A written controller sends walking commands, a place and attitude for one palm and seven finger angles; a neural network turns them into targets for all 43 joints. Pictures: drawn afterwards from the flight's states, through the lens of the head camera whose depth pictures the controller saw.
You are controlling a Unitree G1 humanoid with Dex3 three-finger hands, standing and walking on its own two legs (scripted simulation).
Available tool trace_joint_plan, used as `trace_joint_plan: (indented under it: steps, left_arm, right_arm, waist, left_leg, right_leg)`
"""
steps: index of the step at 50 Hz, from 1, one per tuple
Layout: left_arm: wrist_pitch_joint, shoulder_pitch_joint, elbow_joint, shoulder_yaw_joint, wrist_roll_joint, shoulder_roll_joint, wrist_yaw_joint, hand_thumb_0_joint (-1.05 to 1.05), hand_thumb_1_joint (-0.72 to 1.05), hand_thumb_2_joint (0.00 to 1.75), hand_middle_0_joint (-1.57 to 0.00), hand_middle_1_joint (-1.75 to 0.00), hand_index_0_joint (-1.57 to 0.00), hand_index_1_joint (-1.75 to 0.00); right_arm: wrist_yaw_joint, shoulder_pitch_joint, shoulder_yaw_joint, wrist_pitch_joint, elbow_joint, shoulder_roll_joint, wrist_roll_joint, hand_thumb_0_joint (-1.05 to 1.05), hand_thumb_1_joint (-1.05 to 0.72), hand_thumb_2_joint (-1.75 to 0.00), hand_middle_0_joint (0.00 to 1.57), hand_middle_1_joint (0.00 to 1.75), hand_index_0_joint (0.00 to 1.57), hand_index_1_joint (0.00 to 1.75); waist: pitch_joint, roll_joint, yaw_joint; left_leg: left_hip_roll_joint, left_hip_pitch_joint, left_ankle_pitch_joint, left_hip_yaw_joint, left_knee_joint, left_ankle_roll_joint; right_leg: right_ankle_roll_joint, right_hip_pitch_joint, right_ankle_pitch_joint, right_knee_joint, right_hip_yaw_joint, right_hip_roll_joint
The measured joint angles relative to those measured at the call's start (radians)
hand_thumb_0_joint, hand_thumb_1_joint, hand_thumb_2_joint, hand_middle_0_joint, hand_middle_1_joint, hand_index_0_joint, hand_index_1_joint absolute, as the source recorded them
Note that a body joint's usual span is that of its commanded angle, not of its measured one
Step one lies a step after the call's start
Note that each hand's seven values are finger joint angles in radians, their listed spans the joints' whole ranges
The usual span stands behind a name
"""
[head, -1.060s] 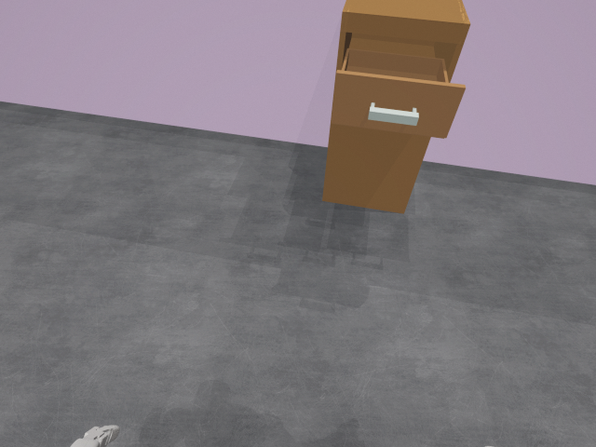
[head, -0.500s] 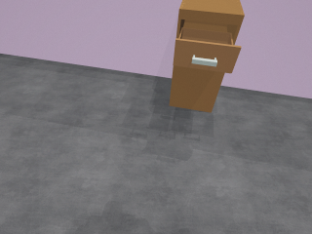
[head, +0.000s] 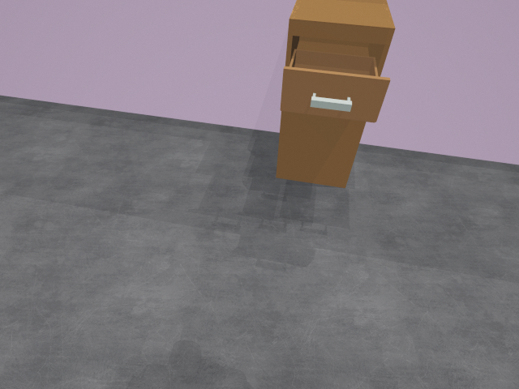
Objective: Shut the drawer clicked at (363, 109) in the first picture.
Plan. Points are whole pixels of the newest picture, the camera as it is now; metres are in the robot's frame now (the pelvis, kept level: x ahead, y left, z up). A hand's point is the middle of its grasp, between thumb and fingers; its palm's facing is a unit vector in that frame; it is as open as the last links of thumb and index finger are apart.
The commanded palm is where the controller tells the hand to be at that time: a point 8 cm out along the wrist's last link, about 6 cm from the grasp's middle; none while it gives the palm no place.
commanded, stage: look at it before walking up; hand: left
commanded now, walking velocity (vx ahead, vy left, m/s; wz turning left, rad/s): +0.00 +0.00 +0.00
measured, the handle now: (331, 100) +1.03 -0.20 -0.07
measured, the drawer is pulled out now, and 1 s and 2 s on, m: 0.30 0.30 0.30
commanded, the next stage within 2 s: walk to a spot facing it in 0.48 s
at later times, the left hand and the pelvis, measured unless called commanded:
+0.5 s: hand out of the picture +0.07 +0.25 -0.16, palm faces -0.03 -0.95 -0.32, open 7.3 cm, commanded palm none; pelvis +0.01 +0.00 +0.00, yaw +0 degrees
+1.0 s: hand out of the picture +0.07 +0.18 -0.18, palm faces -0.16 -0.95 -0.27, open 7.3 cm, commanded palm none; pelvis +0.01 -0.03 -0.03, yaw -13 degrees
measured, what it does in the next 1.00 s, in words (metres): stands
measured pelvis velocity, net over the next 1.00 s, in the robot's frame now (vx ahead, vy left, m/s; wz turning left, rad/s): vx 0.01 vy -0.03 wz -0.22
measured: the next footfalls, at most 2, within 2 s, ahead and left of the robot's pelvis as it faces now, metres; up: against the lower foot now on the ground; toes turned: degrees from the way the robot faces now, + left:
left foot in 1.60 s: +0.36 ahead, -0.01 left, +0.00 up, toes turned -28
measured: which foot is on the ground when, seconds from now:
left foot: down 0.00-0.98, up 1.00-1.00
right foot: down 0.00-1.00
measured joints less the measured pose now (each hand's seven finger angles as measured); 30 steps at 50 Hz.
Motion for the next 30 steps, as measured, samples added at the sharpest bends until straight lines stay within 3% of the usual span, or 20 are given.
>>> trace_joint_plan:
  steps: [30]
  left_arm:
    - [-0.002,0.002,0.010,0.002,0.000,0.005,0.001,0.00,0.91,0.90,-0.20,-0.30,-0.20,-0.30]
  right_arm:
    - [-0.003,-0.017,0.001,-0.004,0.005,0.004,0.003,0.01,-0.90,-0.90,0.21,0.30,0.21,0.30]
  waist:
    - [0.012,-0.003,0.005]
  left_leg:
    - [0.001,0.013,-0.006,0.008,-0.019,0.002]
  right_leg:
    - [0.002,0.010,-0.003,-0.019,0.008,0.001]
